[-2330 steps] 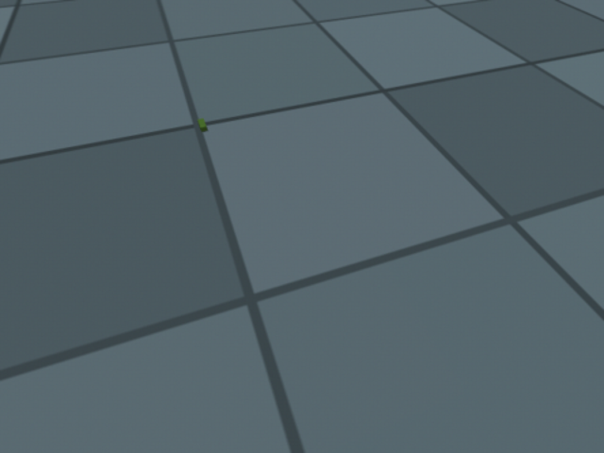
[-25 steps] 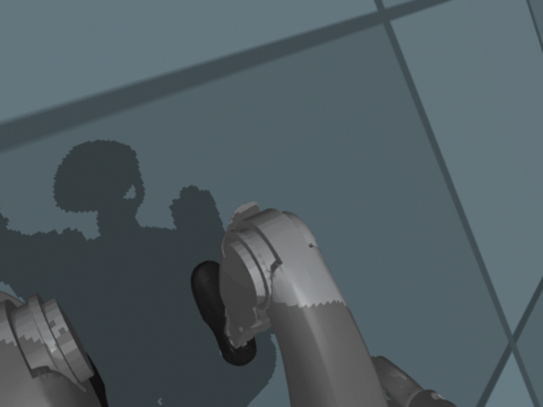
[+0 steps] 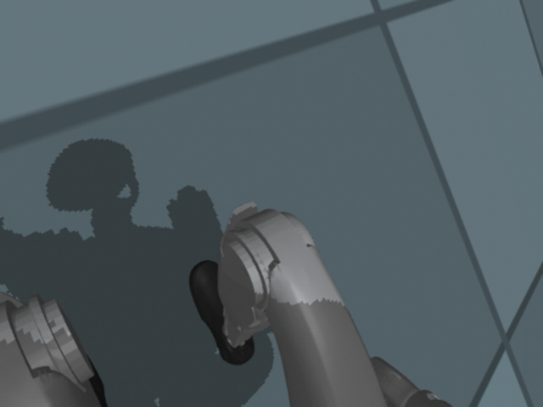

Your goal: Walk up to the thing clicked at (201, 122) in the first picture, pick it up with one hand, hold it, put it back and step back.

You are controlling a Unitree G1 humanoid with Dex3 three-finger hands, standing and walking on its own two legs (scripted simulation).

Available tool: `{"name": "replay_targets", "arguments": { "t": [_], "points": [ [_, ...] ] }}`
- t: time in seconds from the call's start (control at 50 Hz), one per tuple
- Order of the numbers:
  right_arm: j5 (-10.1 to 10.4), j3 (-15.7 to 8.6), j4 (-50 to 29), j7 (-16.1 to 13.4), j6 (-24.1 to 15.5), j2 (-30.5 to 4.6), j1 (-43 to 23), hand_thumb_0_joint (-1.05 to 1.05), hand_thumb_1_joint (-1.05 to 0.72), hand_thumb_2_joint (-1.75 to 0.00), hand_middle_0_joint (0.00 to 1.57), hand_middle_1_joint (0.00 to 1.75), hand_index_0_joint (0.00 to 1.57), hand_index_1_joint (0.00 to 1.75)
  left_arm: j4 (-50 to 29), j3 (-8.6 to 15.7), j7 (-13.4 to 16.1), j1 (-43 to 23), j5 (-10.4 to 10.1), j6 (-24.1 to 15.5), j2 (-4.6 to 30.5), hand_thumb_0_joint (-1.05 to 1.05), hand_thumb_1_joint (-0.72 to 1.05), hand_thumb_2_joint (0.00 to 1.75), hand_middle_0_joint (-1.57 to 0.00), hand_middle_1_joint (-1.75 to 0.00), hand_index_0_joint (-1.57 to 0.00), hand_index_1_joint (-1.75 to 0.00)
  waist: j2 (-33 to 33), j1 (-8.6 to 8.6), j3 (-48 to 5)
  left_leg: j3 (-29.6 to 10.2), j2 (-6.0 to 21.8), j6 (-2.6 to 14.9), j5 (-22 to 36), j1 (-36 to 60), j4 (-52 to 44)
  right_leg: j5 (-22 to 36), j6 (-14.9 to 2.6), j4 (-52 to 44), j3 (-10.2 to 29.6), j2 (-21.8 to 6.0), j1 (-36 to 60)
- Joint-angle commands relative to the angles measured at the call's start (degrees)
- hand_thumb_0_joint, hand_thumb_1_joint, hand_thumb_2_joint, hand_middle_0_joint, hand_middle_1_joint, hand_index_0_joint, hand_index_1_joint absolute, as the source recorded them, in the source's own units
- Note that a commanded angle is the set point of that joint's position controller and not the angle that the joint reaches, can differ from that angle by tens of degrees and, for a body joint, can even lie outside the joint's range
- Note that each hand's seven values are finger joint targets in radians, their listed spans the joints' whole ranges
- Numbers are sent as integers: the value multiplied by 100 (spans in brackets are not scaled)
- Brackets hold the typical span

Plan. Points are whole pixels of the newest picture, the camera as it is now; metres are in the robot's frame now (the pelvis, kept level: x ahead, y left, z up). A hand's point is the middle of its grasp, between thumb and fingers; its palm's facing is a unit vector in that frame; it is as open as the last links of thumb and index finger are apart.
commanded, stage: open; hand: left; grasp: from above
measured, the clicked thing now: out of the picture +0.46 +0.36 -0.29
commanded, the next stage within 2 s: withdraw in 0.22 s
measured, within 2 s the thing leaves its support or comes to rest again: neither
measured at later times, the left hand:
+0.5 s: hand out of the picture +0.46 +0.37 -0.24, palm faces -0.38 -0.18 -0.91, open 13.9 cm
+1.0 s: hand out of the picture +0.42 +0.38 -0.08, palm faces -0.47 -0.12 -0.88, open 13.6 cm
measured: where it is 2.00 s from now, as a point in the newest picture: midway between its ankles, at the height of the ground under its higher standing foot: (167, 373)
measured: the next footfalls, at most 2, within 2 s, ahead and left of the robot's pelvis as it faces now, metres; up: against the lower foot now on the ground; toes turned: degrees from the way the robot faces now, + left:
none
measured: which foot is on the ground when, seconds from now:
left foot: down 0.00-1.00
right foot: down 0.00-1.00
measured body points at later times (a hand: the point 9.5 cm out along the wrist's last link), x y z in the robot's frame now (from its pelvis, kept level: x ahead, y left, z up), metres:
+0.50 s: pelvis +0.00 +0.00 +0.00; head +0.29 +0.14 +0.32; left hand +0.47 +0.37 -0.19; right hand +0.05 -0.26 -0.04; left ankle +0.06 +0.12 -0.27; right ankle +0.13 -0.12 -0.27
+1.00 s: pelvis -0.01 -0.01 +0.05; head +0.21 +0.10 +0.43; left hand +0.44 +0.38 -0.03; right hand +0.13 -0.26 -0.04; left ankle +0.06 +0.12 -0.27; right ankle +0.13 -0.12 -0.27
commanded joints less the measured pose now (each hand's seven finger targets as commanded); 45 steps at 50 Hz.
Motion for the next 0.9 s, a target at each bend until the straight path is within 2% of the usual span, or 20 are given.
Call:
{"name": "replay_targets", "arguments": {
  "t": [0.0, 0.02, 0.06, 0.16, 0.2, 0.24, 0.28, 0.34, 0.36, 0.42, 0.5, 0.54, 0.58, 0.62, 0.64, 0.68, 0.72, 0.76, 0.82, 0.88],
  "points": [
    [26, -529, 203, -26, 36, -1957, 1142, 0, -88, -90, 20, 30, 20, 30, -727, 73, 188, -1228, -64, -2, 1396, 0, -42, 90, -16, -90, -16, -91, 3634, -258, -3772, 419, 243, -128, 1812, 3141, -1601, 1545, -417, -887, -554, 165, 1973],
    [19, -589, 181, -19, 14, -2008, 1110, 0, -88, -90, 20, 30, 20, 30, -608, -39, 156, -1210, -55, 12, 1225, 0, -43, 90, -15, -92, -15, -92, 3624, -321, -3619, 432, 241, -119, 1757, 3096, -1548, 1514, -412, -866, -557, 162, 1857],
    [47, -484, 140, -22, 19, -1947, 1058, 0, -88, -90, 20, 30, 20, 30, -506, -18, 154, -1145, -111, 10, 1322, 0, -44, 92, -14, -93, -13, -93, 3308, -319, -3423, 472, 213, -68, 1441, 2790, -1586, 1326, -403, -959, -544, 182, 1972],
    [32, -565, 128, -45, 18, -2029, 1146, 0, -88, -90, 20, 30, 20, 30, -799, 88, 161, -1223, -107, 25, 1471, 0, -48, 96, -10, -96, -10, -97, 3414, -270, -3736, 529, 207, -43, 1588, 2912, -1526, 1455, -404, -992, -505, 192, 2123],
    [55, -595, 122, -55, 17, -2030, 1186, 0, -88, -90, 20, 30, 20, 30, -682, -6, 147, -1158, -141, 22, 1316, 0, -50, 97, -9, -97, -9, -98, 3317, -344, -3586, 550, 197, -22, 1477, 2769, -1528, 1402, -394, -1030, -501, 198, 2132],
    [76, -529, 108, -78, 21, -1976, 1139, 0, -88, -90, 20, 30, 20, 30, -663, 74, 165, -1140, -174, 21, 1464, 0, -52, 99, -8, -98, -7, -99, 3225, -264, -3548, 520, 200, -31, 1357, 2713, -1582, 1287, -401, -1052, -518, 204, 2155],
    [69, -617, 107, -83, 12, -2069, 1156, 0, -88, -90, 20, 30, 20, 30, -856, 65, 145, -1264, -117, 26, 1493, 0, -51, 99, -8, -99, -7, -100, 3547, -232, -3695, 487, 222, -76, 1496, 2993, -1599, 1344, -423, -980, -520, 169, 2003],
    [86, -577, 92, -74, 31, -2010, 1146, 0, -90, -90, 20, 30, 20, 30, -766, 99, 162, -1213, -122, 30, 1501, 0, -50, 98, -9, -97, -9, -97, 3484, -248, -3684, 455, 220, -91, 1509, 2986, -1623, 1368, -424, -936, -538, 174, 2049],
    [73, -610, 144, -58, 39, -2029, 1205, 0, -90, -90, 20, 30, 20, 30, -1293, 227, 147, -1458, -87, 4, 1687, 0, -50, 98, -9, -97, -9, -97, 3764, -192, -3936, 464, 240, -114, 1735, 3170, -1610, 1504, -422, -926, -532, 161, 2054],
    [99, -771, 116, -57, 67, -2055, 1142, 0, -90, -90, 20, 30, 20, 30, -1620, 286, 24, -1399, -49, 76, 1681, 0, -50, 98, -9, -97, -9, -97, 4145, -38, -4299, 509, 230, -179, 2059, 3503, -1609, 1639, -467, -903, -495, 137, 2053],
    [164, -1040, 100, -65, 226, -1989, 1236, 0, -90, -90, 20, 30, 20, 30, -2062, 554, -327, -891, -70, 208, 1711, 0, -51, 99, -8, -96, -8, -97, 4069, 232, -4492, 701, 125, -138, 2039, 3273, -1635, 1621, -536, -1013, -403, 132, 2178],
    [246, -1192, -65, -29, 284, -1846, 1173, 0, -90, -90, 20, 30, 20, 30, -2987, 373, -618, -926, -221, 250, 1252, 0, -52, 100, -8, -97, -7, -98, 4402, 421, -5031, 776, 112, -155, 2191, 3626, -1782, 1670, -562, -1089, -311, 102, 2221],
    [346, -1327, 4, -2, 383, -1736, 1264, 0, -89, -90, 20, 30, 20, 30, -3263, 159, -892, -678, -379, 335, 817, 0, -52, 100, -7, -97, -7, -98, 4271, 582, -5184, 846, 58, -104, 2056, 3492, -1909, 1589, -569, -1136, -276, 112, 2161],
    [487, -1525, 24, 14, 515, -1714, 1394, 0, -89, -90, 20, 30, 20, 30, -3297, 151, -1159, -510, -422, 444, 636, 0, -51, 99, -7, -97, -7, -98, 3908, 647, -5086, 884, 17, -63, 1858, 3185, -1970, 1465, -569, -1196, -206, 85, 1996],
    [527, -1615, -6, 13, 588, -1687, 1445, 0, -89, -90, 20, 30, 20, 30, -3474, 235, -1262, -471, -423, 487, 649, 0, -51, 99, -7, -97, -7, -98, 3824, 698, -5313, 923, 10, -32, 1835, 3172, -1994, 1486, -562, -1243, -156, 84, 2136],
    [657, -1716, 46, 7, 725, -1491, 1545, 0, -89, -90, 20, 30, 20, 30, -3936, -287, -1576, -717, -575, 552, -262, 0, -50, 99, -8, -97, -8, -98, 3722, 633, -5267, 899, -11, -47, 1750, 3441, -2269, 1365, -586, -1401, -107, 49, 1922],
    [789, -1838, 21, -67, 866, -1491, 1573, 0, -89, -90, 20, 30, 20, 30, -4018, -280, -1781, -719, -671, 637, -223, 0, -50, 99, -9, -97, -8, -97, 3416, 689, -5236, 911, -43, -7, 1535, 3456, -2453, 1249, -594, -1579, -43, 37, 1933],
    [858, -1914, 23, -137, 1023, -1417, 1614, 0, -89, -90, 20, 30, 20, 30, -4085, -425, -1985, -836, -663, 652, -439, 0, -49, 99, -9, -96, -8, -97, 3238, 655, -5225, 949, -86, 10, 1380, 3312, -2583, 1137, -622, -1668, 16, 22, 2012],
    [928, -1927, 13, -302, 1181, -1280, 1609, 0, -89, -90, 20, 30, 20, 30, -3890, -624, -2259, -903, -742, 631, -814, 0, -44, 96, -14, -92, -13, -93, 2745, 568, -4762, 986, -154, 59, 1152, 3031, -2679, 879, -633, -1866, 94, -16, 1906],
    [957, -1913, -42, -481, 1285, -1266, 1543, 0, -89, -90, 20, 30, 20, 30, -3608, -597, -2416, -948, -665, 540, -682, 0, -42, 95, -16, -91, -15, -92, 2371, 604, -4517, 1033, -203, 106, 1091, 2885, -2694, 747, -636, -2019, 155, -63, 1907]
  ]
}}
